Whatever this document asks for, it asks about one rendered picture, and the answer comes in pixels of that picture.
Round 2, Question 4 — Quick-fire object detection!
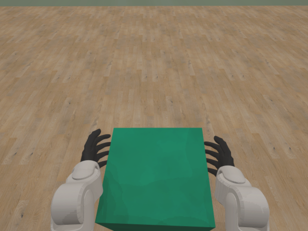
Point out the robot left forearm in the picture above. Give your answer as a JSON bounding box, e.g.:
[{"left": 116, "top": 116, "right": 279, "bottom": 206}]
[{"left": 51, "top": 160, "right": 103, "bottom": 231}]

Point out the left robot hand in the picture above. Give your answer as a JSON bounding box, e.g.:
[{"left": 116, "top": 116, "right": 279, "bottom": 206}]
[{"left": 80, "top": 129, "right": 111, "bottom": 168}]

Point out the robot right forearm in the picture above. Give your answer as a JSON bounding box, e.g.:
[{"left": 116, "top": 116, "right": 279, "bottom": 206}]
[{"left": 214, "top": 166, "right": 270, "bottom": 231}]

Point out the carton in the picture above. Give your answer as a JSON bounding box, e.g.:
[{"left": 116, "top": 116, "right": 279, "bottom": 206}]
[{"left": 95, "top": 128, "right": 216, "bottom": 231}]

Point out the right robot hand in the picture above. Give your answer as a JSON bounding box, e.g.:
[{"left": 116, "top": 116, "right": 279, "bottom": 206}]
[{"left": 204, "top": 136, "right": 235, "bottom": 176}]

